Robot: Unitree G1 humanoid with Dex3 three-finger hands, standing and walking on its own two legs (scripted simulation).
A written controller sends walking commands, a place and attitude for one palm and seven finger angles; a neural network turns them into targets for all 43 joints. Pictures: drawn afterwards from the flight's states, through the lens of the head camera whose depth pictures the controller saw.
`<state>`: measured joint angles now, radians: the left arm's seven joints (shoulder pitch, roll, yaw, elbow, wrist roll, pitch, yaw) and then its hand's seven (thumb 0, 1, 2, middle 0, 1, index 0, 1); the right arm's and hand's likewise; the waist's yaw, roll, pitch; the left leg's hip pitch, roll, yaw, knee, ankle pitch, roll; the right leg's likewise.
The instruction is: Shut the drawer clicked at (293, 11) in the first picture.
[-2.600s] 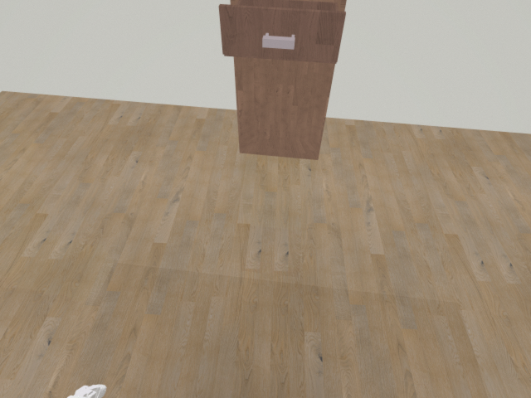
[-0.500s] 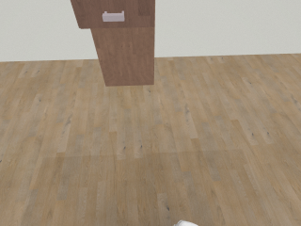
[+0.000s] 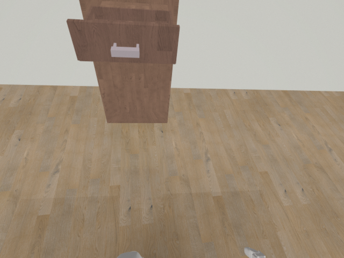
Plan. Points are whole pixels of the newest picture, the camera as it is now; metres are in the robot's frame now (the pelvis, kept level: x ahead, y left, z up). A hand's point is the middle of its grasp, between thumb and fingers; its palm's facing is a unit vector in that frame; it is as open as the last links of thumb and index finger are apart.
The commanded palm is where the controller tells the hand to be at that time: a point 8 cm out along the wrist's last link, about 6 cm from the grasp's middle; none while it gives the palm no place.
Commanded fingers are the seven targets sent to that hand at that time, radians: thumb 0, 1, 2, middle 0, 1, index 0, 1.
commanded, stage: walk to a spot facing it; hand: left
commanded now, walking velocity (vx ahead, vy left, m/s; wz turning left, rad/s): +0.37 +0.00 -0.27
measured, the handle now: (125, 48) +0.81 +0.27 +0.05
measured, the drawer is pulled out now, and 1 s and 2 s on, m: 0.30 0.30 0.30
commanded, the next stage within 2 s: turn to face it in 0.28 s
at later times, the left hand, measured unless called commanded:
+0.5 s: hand (142, 190) +0.33 +0.12 -0.15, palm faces -0.14 -0.97 -0.22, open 7.4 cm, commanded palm none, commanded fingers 0.00 0.90 0.90 -0.20 -0.30 -0.20 -0.30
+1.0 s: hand (126, 198) +0.30 +0.16 -0.16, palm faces +0.11 -0.98 -0.19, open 7.4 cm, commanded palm none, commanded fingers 0.00 0.90 0.90 -0.20 -0.30 -0.20 -0.30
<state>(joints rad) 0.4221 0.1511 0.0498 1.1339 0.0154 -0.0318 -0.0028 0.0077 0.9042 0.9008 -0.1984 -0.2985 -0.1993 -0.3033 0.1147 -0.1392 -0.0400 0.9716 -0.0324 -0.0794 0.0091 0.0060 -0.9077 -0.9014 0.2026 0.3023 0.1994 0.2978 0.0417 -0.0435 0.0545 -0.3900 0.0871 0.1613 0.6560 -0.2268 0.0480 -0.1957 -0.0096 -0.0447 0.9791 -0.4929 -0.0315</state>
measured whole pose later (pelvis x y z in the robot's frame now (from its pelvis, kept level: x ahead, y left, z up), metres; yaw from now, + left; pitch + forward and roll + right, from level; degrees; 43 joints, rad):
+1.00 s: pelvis +0.28 -0.03 +0.02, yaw +2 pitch +0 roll -1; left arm 0.23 0.21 0.06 1.04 0.01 0.05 0.02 0.01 0.91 0.90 -0.19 -0.30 -0.20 -0.30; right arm 0.21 -0.16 -0.03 1.01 -0.02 0.00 -0.03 0.01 -0.91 -0.90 0.20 0.30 0.20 0.30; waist 0.01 -0.04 0.06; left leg -0.27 0.02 0.11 0.49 -0.21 0.06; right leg -0.39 -0.06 -0.06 0.96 -0.45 0.05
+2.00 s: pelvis +0.43 +0.03 +0.02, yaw +9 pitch -2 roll +1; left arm 0.17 0.20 0.06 1.03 0.02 0.00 0.00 0.01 0.91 0.90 -0.19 -0.30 -0.19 -0.30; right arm 0.39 -0.11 -0.02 1.13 -0.02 -0.06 -0.02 0.00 -0.92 -0.90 0.20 0.30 0.20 0.30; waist -0.01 -0.04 0.04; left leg 0.00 -0.01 0.18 0.30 -0.27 0.04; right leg -0.53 -0.10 -0.09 0.85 -0.22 0.01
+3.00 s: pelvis +0.45 +0.08 +0.02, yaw +8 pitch -2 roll +0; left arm 0.36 0.15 -0.01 1.00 0.02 0.02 0.02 0.01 0.91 0.90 -0.20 -0.30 -0.20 -0.30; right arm 0.28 -0.20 0.00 0.97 -0.02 0.02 -0.01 0.00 -0.93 -0.90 0.21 0.30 0.20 0.30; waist 0.01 0.05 0.02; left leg -0.23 -0.07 0.11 0.43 -0.19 0.10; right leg -0.28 -0.01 0.02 0.50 -0.21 -0.01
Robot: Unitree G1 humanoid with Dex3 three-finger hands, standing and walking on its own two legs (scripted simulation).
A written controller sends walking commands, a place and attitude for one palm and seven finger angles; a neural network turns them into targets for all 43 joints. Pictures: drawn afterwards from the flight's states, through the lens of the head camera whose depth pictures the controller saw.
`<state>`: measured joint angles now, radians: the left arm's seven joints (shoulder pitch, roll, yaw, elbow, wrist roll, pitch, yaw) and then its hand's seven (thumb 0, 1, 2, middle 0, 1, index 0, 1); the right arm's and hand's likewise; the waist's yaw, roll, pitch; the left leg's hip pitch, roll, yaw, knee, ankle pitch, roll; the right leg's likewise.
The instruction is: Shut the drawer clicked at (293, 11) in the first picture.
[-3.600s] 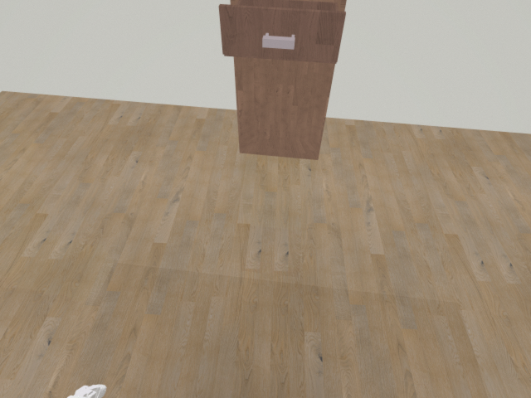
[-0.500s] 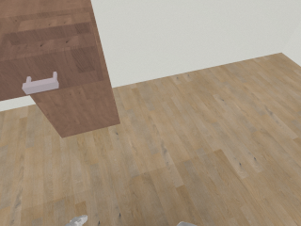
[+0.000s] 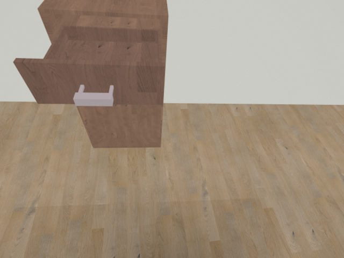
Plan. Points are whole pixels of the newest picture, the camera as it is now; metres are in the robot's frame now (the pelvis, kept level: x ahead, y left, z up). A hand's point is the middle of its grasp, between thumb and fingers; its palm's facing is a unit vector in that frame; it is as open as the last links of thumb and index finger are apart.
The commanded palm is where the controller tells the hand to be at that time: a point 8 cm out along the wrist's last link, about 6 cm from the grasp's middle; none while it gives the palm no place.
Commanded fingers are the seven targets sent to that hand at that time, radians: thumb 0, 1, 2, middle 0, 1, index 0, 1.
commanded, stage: turn to face it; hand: left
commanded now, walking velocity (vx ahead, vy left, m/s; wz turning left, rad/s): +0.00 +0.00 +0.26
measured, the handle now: (95, 93) +0.54 +0.27 +0.03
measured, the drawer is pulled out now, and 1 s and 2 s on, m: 0.30 0.30 0.30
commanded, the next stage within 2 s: take the last steps up to it in 0.04 s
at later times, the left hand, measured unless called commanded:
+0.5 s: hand out of the picture -0.03 +0.12 -0.16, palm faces +0.24 -0.96 -0.18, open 7.4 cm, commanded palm none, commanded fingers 0.00 0.90 0.90 -0.20 -0.30 -0.20 -0.30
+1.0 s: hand (84, 231) +0.20 +0.25 -0.16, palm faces +0.16 -0.97 -0.19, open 7.4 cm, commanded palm none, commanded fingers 0.00 0.90 0.90 -0.20 -0.30 -0.20 -0.30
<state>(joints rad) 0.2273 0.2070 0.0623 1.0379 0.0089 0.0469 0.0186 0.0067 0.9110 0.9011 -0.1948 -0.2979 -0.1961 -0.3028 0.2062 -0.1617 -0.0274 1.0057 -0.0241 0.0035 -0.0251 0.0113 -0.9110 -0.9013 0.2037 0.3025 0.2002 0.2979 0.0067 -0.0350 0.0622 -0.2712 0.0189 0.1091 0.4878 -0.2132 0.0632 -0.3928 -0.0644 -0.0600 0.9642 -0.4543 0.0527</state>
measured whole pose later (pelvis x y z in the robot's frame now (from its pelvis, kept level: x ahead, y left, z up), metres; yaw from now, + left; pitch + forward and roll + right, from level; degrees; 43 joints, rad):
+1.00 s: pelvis +0.15 +0.05 +0.00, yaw +7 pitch -2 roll +1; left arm 0.17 0.20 0.06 1.03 0.02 0.00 0.00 0.01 0.91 0.90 -0.19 -0.30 -0.19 -0.30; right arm 0.39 -0.11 -0.02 1.13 -0.02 -0.06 -0.02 0.00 -0.92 -0.90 0.20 0.30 0.20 0.30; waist -0.01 -0.04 0.04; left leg 0.00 -0.01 0.18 0.30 -0.27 0.04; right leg -0.53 -0.10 -0.09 0.85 -0.22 0.01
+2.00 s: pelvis +0.17 +0.10 +0.00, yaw +6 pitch -2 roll +0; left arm 0.36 0.15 -0.01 1.00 0.02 0.02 0.02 0.01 0.91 0.90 -0.20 -0.30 -0.20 -0.30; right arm 0.28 -0.20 0.00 0.97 -0.02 0.02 -0.01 0.00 -0.93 -0.90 0.21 0.30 0.20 0.30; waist 0.01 0.05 0.02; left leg -0.23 -0.07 0.11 0.43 -0.19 0.10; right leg -0.28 -0.01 0.02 0.50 -0.21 -0.01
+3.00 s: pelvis +0.24 +0.06 -0.01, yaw +10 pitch +1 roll +1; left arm 0.47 0.18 0.03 0.21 -0.16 -0.08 0.09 0.04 0.95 0.90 -0.23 -0.34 -0.24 -0.34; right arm 0.34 -0.23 0.00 0.85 0.02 -0.22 -0.06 0.02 -0.91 -0.90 0.21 0.30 0.20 0.30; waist -0.03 0.02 -0.03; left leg -0.25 -0.04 0.01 0.53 -0.30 0.03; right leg -0.25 0.03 -0.06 0.55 -0.32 -0.05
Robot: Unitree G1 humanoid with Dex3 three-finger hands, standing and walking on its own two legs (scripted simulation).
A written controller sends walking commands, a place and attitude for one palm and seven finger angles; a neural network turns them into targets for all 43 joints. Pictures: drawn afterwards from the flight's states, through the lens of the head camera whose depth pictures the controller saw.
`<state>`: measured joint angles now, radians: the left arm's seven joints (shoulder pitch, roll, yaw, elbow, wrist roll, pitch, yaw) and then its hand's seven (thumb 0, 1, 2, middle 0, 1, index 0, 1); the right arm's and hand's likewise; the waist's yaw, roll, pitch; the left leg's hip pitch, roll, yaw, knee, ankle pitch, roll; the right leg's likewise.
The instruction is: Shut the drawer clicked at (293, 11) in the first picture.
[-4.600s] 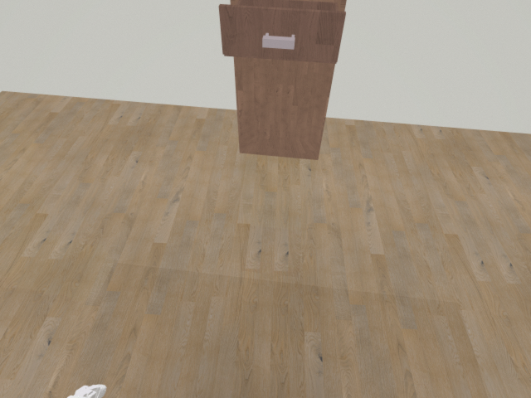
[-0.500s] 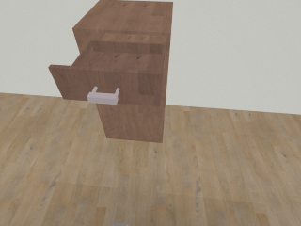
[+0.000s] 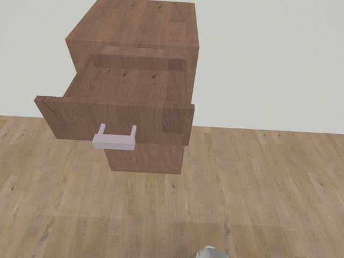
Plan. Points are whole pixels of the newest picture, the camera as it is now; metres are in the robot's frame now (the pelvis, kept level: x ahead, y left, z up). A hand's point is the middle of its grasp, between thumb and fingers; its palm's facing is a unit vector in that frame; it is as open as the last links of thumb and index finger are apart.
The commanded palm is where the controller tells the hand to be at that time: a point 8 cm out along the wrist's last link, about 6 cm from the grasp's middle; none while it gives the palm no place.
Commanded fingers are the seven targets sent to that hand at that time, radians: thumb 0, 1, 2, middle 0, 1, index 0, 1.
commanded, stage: take the last steps up to it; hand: left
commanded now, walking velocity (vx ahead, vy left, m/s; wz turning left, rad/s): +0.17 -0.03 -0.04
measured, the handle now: (116, 135) +0.42 +0.18 +0.02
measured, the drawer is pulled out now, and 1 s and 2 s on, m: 0.30 0.30 0.30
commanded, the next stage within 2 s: come to a stop and stand still in 0.04 s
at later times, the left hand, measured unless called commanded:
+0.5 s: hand out of the picture +0.14 +0.17 -0.18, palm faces +0.06 -0.97 -0.23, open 7.3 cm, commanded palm none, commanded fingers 0.00 0.90 0.90 -0.20 -0.30 -0.20 -0.30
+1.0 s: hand out of the picture +0.03 +0.23 -0.17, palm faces +0.02 -0.97 -0.23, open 7.4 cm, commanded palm none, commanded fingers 0.00 0.90 0.90 -0.20 -0.30 -0.20 -0.30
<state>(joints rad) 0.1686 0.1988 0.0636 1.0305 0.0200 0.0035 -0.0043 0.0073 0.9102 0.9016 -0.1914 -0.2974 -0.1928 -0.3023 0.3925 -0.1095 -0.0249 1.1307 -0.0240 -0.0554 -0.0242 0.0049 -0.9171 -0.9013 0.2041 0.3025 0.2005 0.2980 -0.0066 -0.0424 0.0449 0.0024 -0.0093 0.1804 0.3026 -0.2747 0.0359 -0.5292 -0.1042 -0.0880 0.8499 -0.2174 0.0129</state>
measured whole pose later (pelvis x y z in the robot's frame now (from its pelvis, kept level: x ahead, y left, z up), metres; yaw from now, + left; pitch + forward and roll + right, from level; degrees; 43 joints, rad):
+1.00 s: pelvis +0.03 +0.05 -0.01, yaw -1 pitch -2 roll +0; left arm 0.36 0.15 -0.01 1.00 0.02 0.02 0.02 0.01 0.91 0.90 -0.20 -0.30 -0.20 -0.30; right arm 0.28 -0.20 0.00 0.97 -0.02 0.02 -0.01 0.00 -0.93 -0.90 0.21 0.30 0.20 0.30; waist 0.01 0.05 0.02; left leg -0.23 -0.07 0.11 0.43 -0.19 0.10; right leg -0.28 -0.01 0.02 0.50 -0.21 -0.01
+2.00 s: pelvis +0.09 +0.00 -0.01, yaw +3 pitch +1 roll +1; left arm 0.47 0.18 0.03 0.21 -0.16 -0.08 0.09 0.04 0.95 0.90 -0.23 -0.34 -0.24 -0.34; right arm 0.34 -0.23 0.00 0.85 0.02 -0.22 -0.06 0.02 -0.91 -0.90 0.21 0.30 0.20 0.30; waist -0.03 0.02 -0.03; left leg -0.25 -0.04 0.01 0.53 -0.30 0.03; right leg -0.25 0.03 -0.06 0.55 -0.32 -0.05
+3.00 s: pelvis +0.08 +0.02 -0.04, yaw +3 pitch +5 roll -1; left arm 0.69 0.19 0.00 -0.45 -0.20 -0.22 -0.13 0.02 0.90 0.90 -1.19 -1.37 -1.19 -1.38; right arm 0.25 -0.24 0.01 0.50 0.04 -0.25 -0.02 0.02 -0.90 -0.90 0.20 0.30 0.20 0.30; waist 0.01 0.04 -0.12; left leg -0.50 -0.03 0.01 0.85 -0.45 0.05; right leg -0.48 0.03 -0.08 0.81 -0.43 -0.04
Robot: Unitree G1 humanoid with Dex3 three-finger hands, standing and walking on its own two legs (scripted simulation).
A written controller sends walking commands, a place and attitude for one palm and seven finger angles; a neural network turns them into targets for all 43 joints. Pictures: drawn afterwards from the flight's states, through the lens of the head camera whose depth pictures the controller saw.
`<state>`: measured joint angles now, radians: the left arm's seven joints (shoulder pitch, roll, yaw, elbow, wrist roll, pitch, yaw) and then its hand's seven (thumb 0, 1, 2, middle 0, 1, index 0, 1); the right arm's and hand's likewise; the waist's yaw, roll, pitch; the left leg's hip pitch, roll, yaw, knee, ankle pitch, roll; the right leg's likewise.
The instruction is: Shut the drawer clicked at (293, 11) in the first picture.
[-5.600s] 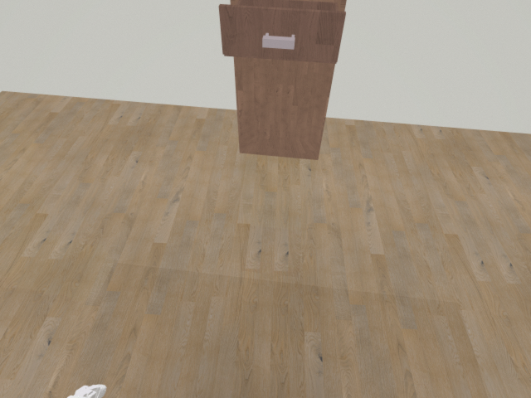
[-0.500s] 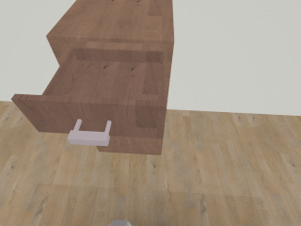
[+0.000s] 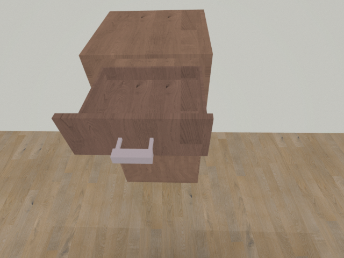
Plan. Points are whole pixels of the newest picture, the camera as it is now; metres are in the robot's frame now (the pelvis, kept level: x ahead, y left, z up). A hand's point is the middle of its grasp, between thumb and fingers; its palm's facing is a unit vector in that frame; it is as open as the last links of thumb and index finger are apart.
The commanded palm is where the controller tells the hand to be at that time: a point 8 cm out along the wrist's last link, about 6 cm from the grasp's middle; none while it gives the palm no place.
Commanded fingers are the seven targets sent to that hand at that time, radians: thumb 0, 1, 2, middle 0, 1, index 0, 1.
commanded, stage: come to a stop and stand still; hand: left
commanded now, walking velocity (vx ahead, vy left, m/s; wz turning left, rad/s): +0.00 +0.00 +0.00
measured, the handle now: (134, 148) +0.38 +0.13 +0.03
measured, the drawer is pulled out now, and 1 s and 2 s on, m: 0.30 0.30 0.29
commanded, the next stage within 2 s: look again from close up in 0.10 s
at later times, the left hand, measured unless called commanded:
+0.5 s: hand out of the picture +0.03 +0.15 -0.17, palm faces +0.01 -0.98 -0.20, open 7.3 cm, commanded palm none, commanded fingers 0.00 0.90 0.90 -0.20 -0.30 -0.20 -0.30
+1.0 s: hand (119, 223) +0.21 +0.15 -0.05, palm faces +0.29 -0.95 -0.15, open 7.1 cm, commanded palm +0.15 +0.18 -0.05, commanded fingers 0.00 0.90 0.90 -0.38 -0.50 -0.38 -0.50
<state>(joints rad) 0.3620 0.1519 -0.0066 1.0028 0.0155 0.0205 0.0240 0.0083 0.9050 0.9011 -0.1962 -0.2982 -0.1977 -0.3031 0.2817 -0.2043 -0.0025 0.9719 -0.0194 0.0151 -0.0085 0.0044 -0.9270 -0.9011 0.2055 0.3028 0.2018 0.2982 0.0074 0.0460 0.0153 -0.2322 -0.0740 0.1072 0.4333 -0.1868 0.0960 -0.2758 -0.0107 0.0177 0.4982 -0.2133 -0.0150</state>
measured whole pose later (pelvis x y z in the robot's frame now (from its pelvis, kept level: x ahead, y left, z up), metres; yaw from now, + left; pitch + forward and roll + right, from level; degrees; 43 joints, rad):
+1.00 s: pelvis +0.06 -0.05 +0.00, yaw +4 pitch +1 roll +1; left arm 0.47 0.18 0.03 0.21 -0.16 -0.08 0.09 0.04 0.95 0.90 -0.23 -0.34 -0.24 -0.34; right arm 0.34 -0.23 0.00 0.85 0.02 -0.22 -0.06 0.02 -0.91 -0.90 0.21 0.30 0.20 0.30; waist -0.03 0.02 -0.03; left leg -0.25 -0.04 0.01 0.53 -0.30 0.03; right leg -0.25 0.03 -0.06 0.55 -0.32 -0.05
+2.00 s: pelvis +0.05 -0.03 -0.04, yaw +4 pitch +5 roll -1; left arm 0.69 0.19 0.00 -0.45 -0.20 -0.22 -0.13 0.02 0.90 0.90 -1.19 -1.37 -1.19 -1.38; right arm 0.25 -0.24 0.01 0.50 0.04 -0.25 -0.02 0.02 -0.90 -0.90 0.20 0.30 0.20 0.30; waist 0.01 0.04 -0.12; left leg -0.50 -0.03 0.01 0.85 -0.45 0.05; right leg -0.48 0.03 -0.08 0.81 -0.43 -0.04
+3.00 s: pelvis +0.05 -0.07 -0.02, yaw +5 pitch +1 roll +0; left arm 0.61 0.22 0.10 -0.44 -0.27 -0.09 -0.21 0.02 0.90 0.90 -1.40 -1.60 -1.40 -1.60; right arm 0.23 -0.24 0.05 0.59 0.06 -0.31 -0.05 0.02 -0.90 -0.90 0.21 0.30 0.20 0.30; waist 0.04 0.07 -0.09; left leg -0.33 0.00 -0.02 0.68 -0.37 0.00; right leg -0.30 0.06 -0.10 0.64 -0.37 -0.08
